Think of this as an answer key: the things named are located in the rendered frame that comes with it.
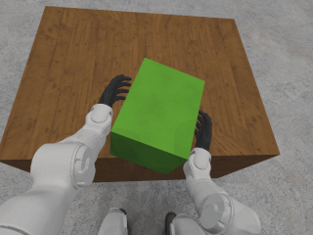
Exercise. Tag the robot left forearm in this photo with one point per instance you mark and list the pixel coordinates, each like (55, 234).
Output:
(98, 124)

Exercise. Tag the right robot hand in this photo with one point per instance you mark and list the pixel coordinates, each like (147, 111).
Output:
(203, 136)

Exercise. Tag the robot right upper arm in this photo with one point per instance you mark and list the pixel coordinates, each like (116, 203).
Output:
(224, 215)

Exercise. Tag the pedestal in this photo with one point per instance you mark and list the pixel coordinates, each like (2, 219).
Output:
(77, 52)

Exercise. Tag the right robot foot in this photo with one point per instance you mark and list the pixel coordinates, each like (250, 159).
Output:
(168, 219)

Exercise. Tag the carton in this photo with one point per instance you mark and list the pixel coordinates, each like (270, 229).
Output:
(156, 124)

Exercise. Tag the left robot hand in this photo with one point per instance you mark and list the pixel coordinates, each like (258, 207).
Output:
(109, 95)

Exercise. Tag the robot left upper arm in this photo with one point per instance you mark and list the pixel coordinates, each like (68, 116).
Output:
(58, 172)

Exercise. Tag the robot right forearm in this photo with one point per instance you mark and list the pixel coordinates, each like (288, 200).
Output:
(199, 186)

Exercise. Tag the robot right thigh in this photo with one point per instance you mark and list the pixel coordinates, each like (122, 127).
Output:
(184, 226)

